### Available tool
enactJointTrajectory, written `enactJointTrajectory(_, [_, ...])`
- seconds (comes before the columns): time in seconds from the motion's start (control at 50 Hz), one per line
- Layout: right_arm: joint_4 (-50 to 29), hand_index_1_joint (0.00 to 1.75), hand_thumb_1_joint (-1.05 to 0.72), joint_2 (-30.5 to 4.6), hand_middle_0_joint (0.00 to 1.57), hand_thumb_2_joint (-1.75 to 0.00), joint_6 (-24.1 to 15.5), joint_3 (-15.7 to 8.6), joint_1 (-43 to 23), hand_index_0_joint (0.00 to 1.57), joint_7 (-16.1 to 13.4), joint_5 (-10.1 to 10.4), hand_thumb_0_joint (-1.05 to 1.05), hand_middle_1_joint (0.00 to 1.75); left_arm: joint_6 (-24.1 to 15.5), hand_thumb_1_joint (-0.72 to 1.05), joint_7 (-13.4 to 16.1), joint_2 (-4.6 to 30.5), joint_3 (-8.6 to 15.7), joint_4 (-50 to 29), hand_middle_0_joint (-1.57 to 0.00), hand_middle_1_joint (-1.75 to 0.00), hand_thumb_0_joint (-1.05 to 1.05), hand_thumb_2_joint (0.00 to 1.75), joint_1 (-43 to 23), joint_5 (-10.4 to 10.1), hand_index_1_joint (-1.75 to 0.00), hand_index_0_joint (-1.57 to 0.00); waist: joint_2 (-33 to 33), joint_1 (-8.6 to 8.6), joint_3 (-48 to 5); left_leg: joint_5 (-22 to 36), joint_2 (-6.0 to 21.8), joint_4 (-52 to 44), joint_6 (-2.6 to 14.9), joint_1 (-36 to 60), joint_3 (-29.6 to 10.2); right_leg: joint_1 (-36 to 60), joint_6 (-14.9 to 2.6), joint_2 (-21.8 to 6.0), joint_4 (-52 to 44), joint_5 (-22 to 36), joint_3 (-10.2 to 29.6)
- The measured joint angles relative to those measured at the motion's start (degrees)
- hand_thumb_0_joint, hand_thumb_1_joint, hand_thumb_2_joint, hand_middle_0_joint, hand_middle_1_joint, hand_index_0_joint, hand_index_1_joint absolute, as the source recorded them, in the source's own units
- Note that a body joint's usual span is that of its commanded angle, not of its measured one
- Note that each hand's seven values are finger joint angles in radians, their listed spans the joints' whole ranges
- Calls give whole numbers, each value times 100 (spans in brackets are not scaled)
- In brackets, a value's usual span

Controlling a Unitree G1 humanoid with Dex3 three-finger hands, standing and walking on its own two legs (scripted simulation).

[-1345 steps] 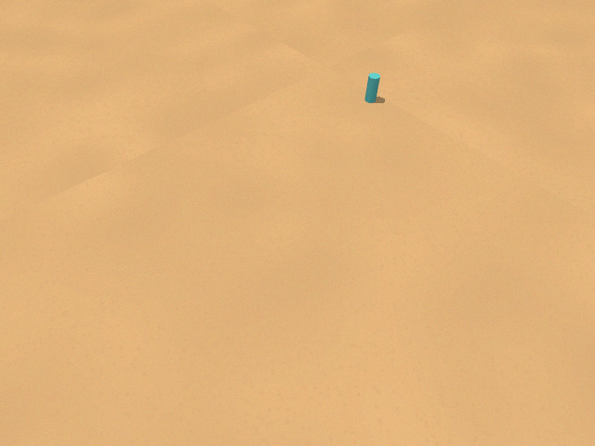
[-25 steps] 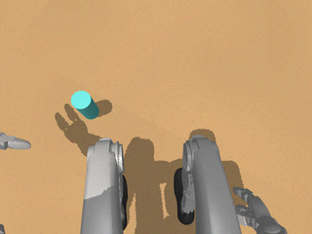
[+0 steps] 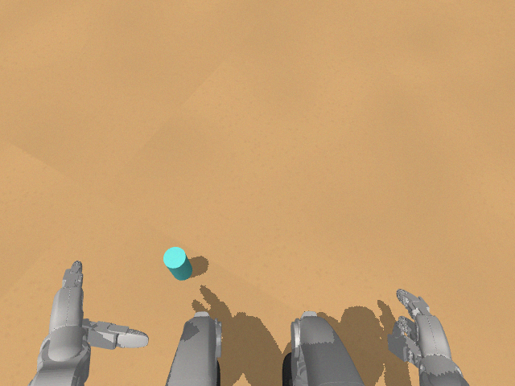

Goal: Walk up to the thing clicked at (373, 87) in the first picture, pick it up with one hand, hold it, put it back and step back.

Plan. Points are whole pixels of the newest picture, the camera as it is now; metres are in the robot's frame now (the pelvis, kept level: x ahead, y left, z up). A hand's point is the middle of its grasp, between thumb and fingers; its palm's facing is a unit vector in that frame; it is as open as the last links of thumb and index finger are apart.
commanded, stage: home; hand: left
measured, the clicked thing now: (178, 264) +0.44 +0.23 -0.55
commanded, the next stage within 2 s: none
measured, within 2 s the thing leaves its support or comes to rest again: neither
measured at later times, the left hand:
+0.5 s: hand (110, 328) +0.20 +0.19 +0.03, palm faces +0.13 -0.95 -0.29, open 17.4 cm
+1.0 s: hand (125, 326) +0.20 +0.18 +0.03, palm faces +0.12 -0.95 -0.28, open 17.5 cm
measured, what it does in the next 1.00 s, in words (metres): rises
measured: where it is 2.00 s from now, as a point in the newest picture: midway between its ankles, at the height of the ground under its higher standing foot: outside the picture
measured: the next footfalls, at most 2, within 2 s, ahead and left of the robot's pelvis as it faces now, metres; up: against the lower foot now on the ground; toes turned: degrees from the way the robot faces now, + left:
none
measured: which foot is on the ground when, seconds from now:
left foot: down 0.00-1.00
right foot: down 0.00-1.00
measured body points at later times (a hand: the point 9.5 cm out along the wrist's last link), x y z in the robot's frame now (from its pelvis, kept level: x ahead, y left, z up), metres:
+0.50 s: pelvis +0.04 +0.01 +0.09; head +0.06 +0.01 +0.54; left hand +0.19 +0.24 +0.05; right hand +0.20 -0.22 +0.02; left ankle +0.04 +0.13 -0.60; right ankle +0.04 -0.13 -0.60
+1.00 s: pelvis +0.04 -0.01 +0.09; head +0.06 -0.01 +0.54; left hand +0.19 +0.22 +0.05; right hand +0.20 -0.25 +0.01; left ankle +0.04 +0.13 -0.60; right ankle +0.04 -0.13 -0.60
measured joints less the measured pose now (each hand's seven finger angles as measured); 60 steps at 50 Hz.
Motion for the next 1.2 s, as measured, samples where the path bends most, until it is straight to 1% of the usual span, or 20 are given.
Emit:
enactJointTrajectory(0.08, [10,31,-90,81,20,-90,-54,51,289,20,-115,2,1,30,233,-48,97,-204,-254,-402,-6,-6,0,8,414,-44,-6,-6,-1,-18,48,141,1,-657,16,828,36,836,17,3,-674,149,7])
enactJointTrajectory(0.24, [-82,31,-90,222,20,-90,-167,108,750,20,-321,-39,1,30,628,-49,218,-471,-721,-1468,-6,-6,0,8,1400,-119,-6,-6,141,-54,38,367,5,-1729,60,2243,125,2264,67,15,-1809,424,50])
enactJointTrajectory(0.32, [-147,31,-90,251,20,-90,-254,120,843,20,-377,-62,1,30,712,-50,206,-564,-923,-1981,-6,-6,0,7,1834,-132,-6,-6,224,-19,18,427,-4,-2052,83,2722,168,2742,92,8,-2146,500,79])
enactJointTrajectory(0.38, [-181,31,-90,274,20,-90,-325,131,821,20,-385,-87,1,30,726,-51,158,-615,-996,-2182,-6,-6,0,7,2010,-131,-6,-6,245,22,57,467,-16,-2203,91,2955,179,2975,102,-3,-2298,538,84])
enactJointTrajectory(0.48, [-245,31,-90,292,20,-90,-454,159,704,20,-360,-125,1,30,710,-53,59,-634,-997,-2278,-5,-5,0,6,2112,-114,-6,-6,206,96,199,536,-33,-2358,76,3154,179,3166,93,-17,-2420,585,79])
enactJointTrajectory(0.62, [-225,31,-90,255,20,-90,-604,165,573,21,-324,-190,1,30,693,-53,-10,-598,-943,-2161,-5,-5,-1,5,2024,-76,-5,-6,151,151,380,600,-40,-2437,33,3219,126,3233,52,-21,-2459,605,27])
enactJointTrajectory(0.76, [-101,31,-90,219,20,-90,-638,146,602,21,-336,-202,1,30,636,-54,-46,-638,-965,-2116,-5,-5,-1,5,1994,-64,-5,-5,165,127,363,616,-22,-2515,-5,3300,109,3301,17,-3,-2504,598,8])
enactJointTrajectory(0.96, [-18,31,-90,207,20,-90,-629,110,688,20,-325,-184,1,30,606,-56,-83,-673,-935,-2003,-5,-5,-1,4,1943,-82,-5,-5,149,89,367,636,4,-2579,-49,3376,110,3346,-27,23,-2516,595,10])
enactJointTrajectory(1.2, [8,31,-90,207,20,-90,-667,98,651,20,-314,-186,1,30,590,-54,-116,-677,-937,-1981,-5,-5,-1,5,1948,-82,-5,-5,167,110,411,694,3,-2614,-67,3372,112,3319,-48,24,-2504,627,12])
